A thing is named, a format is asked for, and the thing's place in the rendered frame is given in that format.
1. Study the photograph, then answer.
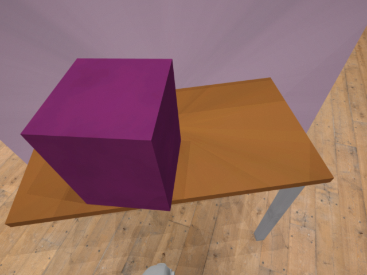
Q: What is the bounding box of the carton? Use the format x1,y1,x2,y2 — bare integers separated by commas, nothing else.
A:
20,58,181,211

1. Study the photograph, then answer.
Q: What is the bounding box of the table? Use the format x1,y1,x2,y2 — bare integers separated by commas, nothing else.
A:
5,77,334,241

